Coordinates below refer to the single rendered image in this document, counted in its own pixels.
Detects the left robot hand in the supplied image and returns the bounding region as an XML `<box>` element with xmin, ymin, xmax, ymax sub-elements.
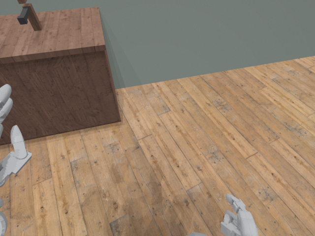
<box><xmin>0</xmin><ymin>84</ymin><xmax>32</xmax><ymax>187</ymax></box>

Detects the right robot hand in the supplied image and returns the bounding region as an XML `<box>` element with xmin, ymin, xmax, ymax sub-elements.
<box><xmin>221</xmin><ymin>194</ymin><xmax>259</xmax><ymax>236</ymax></box>

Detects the tap lever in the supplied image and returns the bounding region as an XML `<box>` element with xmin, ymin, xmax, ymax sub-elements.
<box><xmin>17</xmin><ymin>6</ymin><xmax>31</xmax><ymax>25</ymax></box>

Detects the counter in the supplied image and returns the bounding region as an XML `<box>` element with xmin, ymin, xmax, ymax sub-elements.
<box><xmin>0</xmin><ymin>0</ymin><xmax>121</xmax><ymax>146</ymax></box>

